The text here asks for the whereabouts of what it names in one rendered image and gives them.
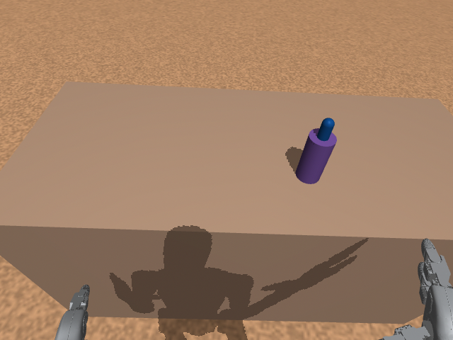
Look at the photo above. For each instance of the bottle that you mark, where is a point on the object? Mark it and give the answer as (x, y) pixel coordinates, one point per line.
(317, 150)

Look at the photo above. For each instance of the right robot hand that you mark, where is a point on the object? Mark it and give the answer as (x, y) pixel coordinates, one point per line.
(436, 293)

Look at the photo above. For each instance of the left robot hand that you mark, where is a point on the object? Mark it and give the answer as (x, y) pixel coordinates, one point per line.
(73, 323)

